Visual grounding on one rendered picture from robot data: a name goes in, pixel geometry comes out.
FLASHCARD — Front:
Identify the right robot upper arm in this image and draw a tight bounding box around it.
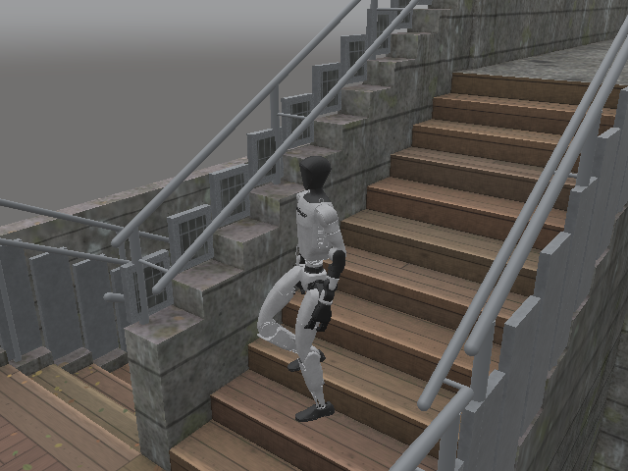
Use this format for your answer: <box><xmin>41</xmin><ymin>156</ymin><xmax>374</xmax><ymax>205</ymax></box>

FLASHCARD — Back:
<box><xmin>296</xmin><ymin>190</ymin><xmax>310</xmax><ymax>202</ymax></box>

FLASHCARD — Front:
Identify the robot left forearm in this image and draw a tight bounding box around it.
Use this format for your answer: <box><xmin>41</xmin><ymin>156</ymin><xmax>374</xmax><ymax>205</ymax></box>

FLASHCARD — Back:
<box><xmin>319</xmin><ymin>250</ymin><xmax>345</xmax><ymax>305</ymax></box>

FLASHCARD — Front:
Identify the left robot upper arm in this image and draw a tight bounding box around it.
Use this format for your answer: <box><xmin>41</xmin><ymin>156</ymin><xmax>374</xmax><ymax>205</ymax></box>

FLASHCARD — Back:
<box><xmin>316</xmin><ymin>204</ymin><xmax>346</xmax><ymax>261</ymax></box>

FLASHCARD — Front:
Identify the humanoid robot torso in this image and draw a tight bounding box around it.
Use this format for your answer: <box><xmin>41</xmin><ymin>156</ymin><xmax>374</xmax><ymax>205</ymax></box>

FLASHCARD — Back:
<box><xmin>296</xmin><ymin>189</ymin><xmax>334</xmax><ymax>292</ymax></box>

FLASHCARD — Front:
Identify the robot right forearm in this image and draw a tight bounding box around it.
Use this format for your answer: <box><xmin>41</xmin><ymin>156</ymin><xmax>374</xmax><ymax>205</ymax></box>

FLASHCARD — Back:
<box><xmin>295</xmin><ymin>250</ymin><xmax>305</xmax><ymax>267</ymax></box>

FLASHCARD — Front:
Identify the left robot hand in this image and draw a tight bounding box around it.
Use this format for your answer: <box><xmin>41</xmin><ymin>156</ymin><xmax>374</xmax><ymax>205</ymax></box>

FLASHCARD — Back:
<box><xmin>304</xmin><ymin>302</ymin><xmax>332</xmax><ymax>332</ymax></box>

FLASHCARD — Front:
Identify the robot right thigh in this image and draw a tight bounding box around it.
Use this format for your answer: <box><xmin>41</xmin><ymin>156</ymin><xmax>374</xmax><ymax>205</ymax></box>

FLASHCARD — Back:
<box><xmin>257</xmin><ymin>266</ymin><xmax>303</xmax><ymax>338</ymax></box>

